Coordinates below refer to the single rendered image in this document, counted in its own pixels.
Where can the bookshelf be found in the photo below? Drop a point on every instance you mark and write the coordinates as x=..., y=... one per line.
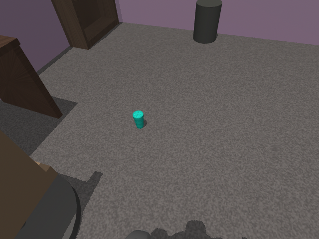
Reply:
x=85, y=22

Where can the desk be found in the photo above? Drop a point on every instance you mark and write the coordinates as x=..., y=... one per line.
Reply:
x=20, y=85

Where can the office chair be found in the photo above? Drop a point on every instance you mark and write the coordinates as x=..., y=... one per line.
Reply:
x=35, y=202

